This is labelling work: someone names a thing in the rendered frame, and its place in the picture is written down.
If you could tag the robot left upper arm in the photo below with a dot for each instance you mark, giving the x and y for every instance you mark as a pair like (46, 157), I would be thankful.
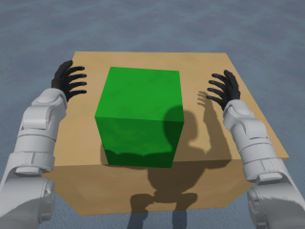
(25, 203)

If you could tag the carton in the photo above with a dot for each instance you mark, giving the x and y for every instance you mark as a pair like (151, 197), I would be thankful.
(140, 117)

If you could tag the right robot hand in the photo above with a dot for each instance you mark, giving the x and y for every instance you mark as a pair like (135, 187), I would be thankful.
(230, 89)

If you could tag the left robot hand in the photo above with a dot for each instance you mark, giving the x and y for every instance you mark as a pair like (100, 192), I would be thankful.
(62, 78)

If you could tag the pedestal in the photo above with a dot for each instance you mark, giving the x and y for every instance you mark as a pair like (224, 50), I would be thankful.
(207, 170)

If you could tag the left robot forearm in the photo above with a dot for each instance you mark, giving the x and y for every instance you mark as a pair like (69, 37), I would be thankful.
(34, 148)

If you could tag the right robot forearm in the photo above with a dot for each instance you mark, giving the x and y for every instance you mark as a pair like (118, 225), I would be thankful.
(261, 164)

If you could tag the robot right upper arm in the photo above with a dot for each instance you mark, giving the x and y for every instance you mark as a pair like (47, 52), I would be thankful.
(276, 206)

